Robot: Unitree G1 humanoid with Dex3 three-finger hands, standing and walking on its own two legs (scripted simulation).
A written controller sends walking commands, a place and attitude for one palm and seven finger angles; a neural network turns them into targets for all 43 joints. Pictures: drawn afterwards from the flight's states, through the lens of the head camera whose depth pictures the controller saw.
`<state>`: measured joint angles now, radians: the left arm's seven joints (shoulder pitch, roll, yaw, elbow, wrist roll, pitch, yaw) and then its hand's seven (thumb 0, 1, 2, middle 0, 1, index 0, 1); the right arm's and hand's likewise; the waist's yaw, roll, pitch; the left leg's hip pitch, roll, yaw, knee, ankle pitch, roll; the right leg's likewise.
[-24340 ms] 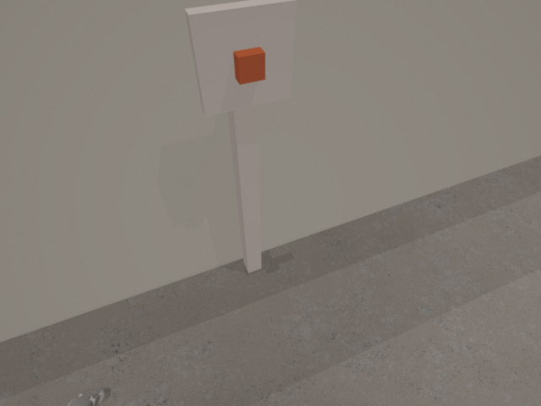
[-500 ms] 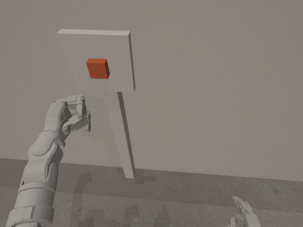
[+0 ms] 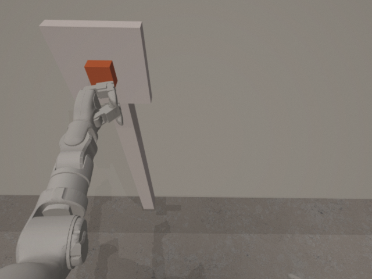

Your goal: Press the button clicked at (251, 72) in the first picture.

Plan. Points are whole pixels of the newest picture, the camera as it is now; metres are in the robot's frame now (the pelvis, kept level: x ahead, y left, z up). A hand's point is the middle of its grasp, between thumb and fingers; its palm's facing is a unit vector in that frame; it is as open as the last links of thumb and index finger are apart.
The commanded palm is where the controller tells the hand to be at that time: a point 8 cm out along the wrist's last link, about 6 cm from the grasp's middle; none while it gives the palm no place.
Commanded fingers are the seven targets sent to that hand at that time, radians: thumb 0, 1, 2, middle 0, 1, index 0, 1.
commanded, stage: aim a knuckle at the button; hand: left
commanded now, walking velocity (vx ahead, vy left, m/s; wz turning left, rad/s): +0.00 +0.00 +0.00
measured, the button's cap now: (102, 73) +0.54 +0.20 +0.16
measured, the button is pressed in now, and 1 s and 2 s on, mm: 0 0 13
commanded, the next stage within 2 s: press the button with the knuckle in 0.70 s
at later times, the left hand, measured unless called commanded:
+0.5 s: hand (120, 111) +0.43 +0.15 +0.13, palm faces +0.00 -1.00 +0.00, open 3.1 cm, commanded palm +0.41 +0.20 +0.13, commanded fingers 0.00 0.90 0.90 -1.30 -1.50 -1.30 -1.50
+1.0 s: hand (122, 104) +0.46 +0.15 +0.13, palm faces +0.00 -1.00 +0.00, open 3.1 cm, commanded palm +0.44 +0.20 +0.13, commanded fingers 0.00 0.90 0.90 -1.30 -1.50 -1.30 -1.50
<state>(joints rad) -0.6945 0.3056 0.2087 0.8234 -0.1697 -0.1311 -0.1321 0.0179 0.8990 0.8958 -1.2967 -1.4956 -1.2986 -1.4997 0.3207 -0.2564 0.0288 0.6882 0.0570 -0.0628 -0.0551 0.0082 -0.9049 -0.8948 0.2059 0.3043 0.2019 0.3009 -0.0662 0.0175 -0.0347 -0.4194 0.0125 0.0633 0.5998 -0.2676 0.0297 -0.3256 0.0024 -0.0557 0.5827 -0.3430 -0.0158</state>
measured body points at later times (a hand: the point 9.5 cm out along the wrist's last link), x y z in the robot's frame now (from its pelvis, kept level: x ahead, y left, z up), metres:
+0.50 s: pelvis +0.00 -0.01 +0.00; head +0.02 -0.01 +0.45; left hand +0.43 +0.20 +0.14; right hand +0.07 -0.27 -0.12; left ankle +0.02 +0.10 -0.73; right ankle -0.03 -0.11 -0.73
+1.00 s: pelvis +0.00 -0.01 -0.01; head +0.04 -0.01 +0.44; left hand +0.46 +0.20 +0.13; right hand +0.05 -0.27 -0.12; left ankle +0.02 +0.10 -0.73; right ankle -0.03 -0.11 -0.73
